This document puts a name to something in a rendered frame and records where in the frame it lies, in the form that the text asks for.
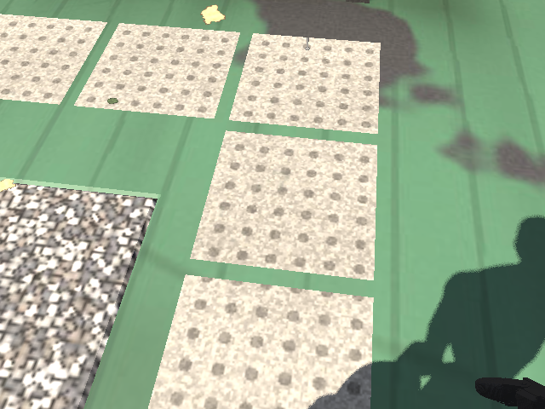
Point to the robot right hand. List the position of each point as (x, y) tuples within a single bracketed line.
[(525, 394)]

